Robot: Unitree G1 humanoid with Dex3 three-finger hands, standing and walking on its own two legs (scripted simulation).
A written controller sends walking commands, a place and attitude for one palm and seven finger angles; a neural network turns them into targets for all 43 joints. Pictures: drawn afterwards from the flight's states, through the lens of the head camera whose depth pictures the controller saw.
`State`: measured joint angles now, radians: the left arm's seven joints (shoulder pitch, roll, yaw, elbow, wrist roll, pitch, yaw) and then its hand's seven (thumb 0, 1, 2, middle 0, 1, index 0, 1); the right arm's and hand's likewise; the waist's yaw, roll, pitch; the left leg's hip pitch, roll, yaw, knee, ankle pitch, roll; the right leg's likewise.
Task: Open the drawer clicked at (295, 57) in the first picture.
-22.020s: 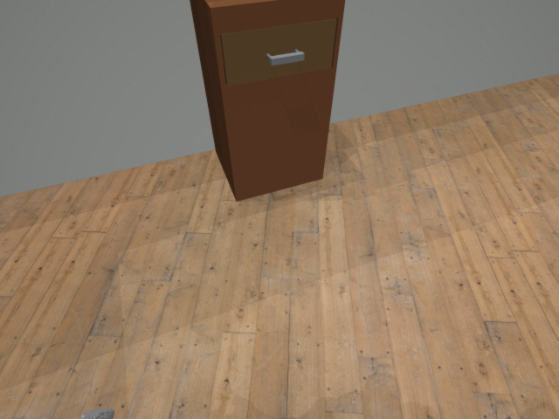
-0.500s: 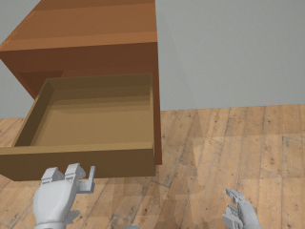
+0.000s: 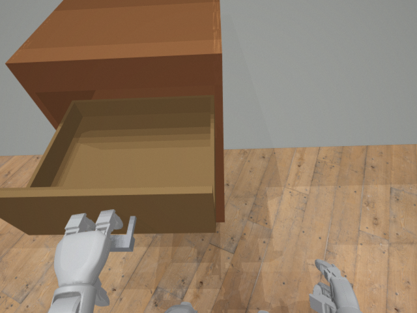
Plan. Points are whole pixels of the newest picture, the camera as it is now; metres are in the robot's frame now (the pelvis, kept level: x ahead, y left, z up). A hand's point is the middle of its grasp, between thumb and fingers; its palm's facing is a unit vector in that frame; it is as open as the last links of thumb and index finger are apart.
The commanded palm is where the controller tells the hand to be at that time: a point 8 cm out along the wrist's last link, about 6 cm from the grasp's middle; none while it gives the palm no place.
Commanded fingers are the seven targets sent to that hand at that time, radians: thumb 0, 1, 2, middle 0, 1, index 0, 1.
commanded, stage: lift the hand off the handle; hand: left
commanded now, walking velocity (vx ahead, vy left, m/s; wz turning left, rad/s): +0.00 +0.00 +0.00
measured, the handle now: (101, 232) +0.26 +0.24 +0.00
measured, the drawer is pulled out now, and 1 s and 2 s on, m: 0.30 0.29 0.29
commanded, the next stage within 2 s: draw the hand back to the body in 1.28 s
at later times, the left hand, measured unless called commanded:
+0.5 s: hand (86, 244) +0.22 +0.24 +0.04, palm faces +0.04 -0.10 -0.99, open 13.4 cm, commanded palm +0.20 +0.24 +0.11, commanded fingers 0.00 -0.50 0.30 -0.30 -1.20 -0.30 -1.20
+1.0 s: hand (65, 221) +0.23 +0.24 +0.12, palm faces +0.10 -0.12 -0.99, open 13.7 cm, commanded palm +0.20 +0.24 +0.18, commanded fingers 0.00 -0.50 0.30 -0.30 -1.20 -0.30 -1.20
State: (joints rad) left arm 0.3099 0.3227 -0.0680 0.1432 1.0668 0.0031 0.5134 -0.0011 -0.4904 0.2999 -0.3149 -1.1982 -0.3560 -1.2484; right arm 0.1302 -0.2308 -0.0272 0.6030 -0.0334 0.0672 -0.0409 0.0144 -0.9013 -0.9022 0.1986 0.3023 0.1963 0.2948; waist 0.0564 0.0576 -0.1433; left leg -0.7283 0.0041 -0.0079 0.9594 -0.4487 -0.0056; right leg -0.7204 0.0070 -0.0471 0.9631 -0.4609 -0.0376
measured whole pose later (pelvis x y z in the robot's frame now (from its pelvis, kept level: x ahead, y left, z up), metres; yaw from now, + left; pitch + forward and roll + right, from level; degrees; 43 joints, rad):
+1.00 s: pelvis +0.03 +0.01 +0.05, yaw +0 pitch +4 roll +0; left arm 0.44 0.40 -0.04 -0.32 0.93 0.09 0.21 0.00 -0.49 0.30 -0.32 -1.20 -0.35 -1.21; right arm 0.10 -0.24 0.01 0.57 0.00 0.09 -0.01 0.02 -0.90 -0.90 0.20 0.30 0.20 0.29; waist 0.11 0.10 -0.08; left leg -0.33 -0.01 0.01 0.61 -0.34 0.01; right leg -0.33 0.00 -0.03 0.62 -0.35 -0.02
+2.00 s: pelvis +0.03 +0.02 +0.05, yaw +0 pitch +1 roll -1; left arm 0.52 0.51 0.09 -0.47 0.83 0.05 0.09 0.00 -0.49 0.30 -0.32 -1.20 -0.32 -1.20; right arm 0.11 -0.26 0.02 0.53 0.02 0.10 0.00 0.02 -0.90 -0.90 0.20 0.30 0.20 0.29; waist 0.11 0.11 -0.04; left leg -0.24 0.00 0.00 0.52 -0.30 0.02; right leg -0.22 0.01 -0.03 0.49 -0.29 -0.01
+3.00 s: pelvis +0.04 +0.00 +0.06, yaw +1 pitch -3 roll +0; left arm 0.55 0.31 0.27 -0.47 -0.06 -0.08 0.10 0.01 0.84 0.88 -0.21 -0.33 -0.22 -0.33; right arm 0.16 -0.21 0.01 0.61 0.01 -0.09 -0.08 0.02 -0.90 -0.90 0.20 0.30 0.20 0.29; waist 0.07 0.08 0.01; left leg -0.10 0.00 -0.03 0.40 -0.25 -0.01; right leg -0.07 0.01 -0.06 0.38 -0.26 -0.03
